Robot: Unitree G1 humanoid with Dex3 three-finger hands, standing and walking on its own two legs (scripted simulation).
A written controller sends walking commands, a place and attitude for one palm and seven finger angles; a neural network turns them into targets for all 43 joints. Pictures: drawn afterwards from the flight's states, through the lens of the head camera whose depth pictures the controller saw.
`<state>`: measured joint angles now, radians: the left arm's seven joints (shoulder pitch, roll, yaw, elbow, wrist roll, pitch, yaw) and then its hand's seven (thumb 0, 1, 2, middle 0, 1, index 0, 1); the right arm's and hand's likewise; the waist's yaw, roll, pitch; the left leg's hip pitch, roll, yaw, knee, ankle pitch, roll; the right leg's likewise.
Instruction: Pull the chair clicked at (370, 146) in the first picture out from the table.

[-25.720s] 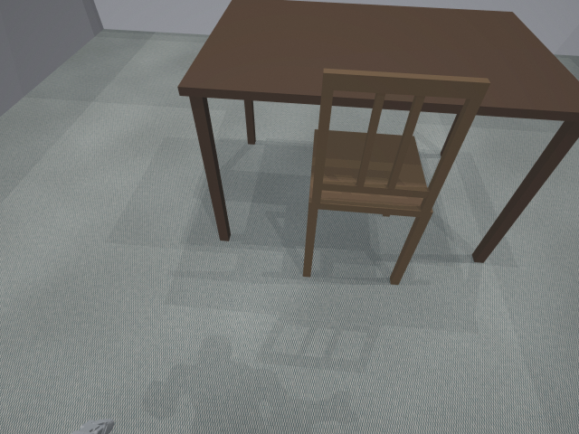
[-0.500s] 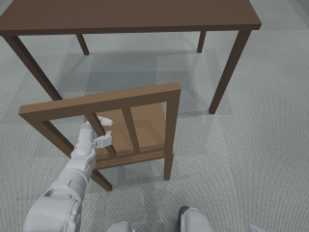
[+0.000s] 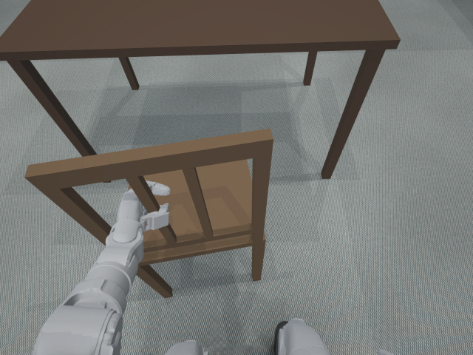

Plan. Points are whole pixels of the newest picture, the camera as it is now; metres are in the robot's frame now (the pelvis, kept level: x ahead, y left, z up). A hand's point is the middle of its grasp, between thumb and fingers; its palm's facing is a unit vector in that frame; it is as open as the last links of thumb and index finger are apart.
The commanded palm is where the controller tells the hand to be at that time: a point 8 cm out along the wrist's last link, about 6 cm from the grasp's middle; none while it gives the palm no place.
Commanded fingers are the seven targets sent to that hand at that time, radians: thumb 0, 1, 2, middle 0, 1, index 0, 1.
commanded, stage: step backward, pulling the chair out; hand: left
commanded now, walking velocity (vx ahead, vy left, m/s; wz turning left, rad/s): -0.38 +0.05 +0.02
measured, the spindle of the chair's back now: (156, 213) +0.38 +0.19 -0.07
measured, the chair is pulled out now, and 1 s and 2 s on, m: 0.38 0.38 0.40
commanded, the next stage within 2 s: stop walking, hand still on the chair in 0.98 s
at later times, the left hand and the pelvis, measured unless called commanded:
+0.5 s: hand (162, 214) +0.36 +0.17 -0.04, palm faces +0.10 -0.97 -0.23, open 5.6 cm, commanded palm +0.37 +0.21 -0.04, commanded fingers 0.00 0.90 0.90 -0.50 -1.45 -0.50 -1.45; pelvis -0.01 +0.01 +0.01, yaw +0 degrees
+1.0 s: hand (161, 215) +0.36 +0.17 -0.04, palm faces +0.09 -0.97 -0.24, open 5.6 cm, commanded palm +0.37 +0.22 -0.04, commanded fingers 0.00 0.90 0.90 -0.50 -1.45 -0.50 -1.45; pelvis +0.00 +0.01 +0.00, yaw -1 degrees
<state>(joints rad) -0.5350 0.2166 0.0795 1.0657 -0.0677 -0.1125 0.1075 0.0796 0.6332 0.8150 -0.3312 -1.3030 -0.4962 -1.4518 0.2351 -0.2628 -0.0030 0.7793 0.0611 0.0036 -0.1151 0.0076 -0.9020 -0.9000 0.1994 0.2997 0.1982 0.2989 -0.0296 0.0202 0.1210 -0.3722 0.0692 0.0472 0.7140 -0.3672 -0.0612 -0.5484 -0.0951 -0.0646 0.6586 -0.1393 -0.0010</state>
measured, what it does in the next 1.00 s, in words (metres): stands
